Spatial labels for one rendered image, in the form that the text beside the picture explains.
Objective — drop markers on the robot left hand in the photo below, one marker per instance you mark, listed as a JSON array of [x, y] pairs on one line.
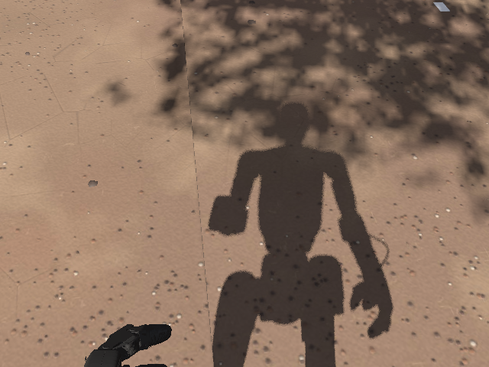
[[124, 343]]

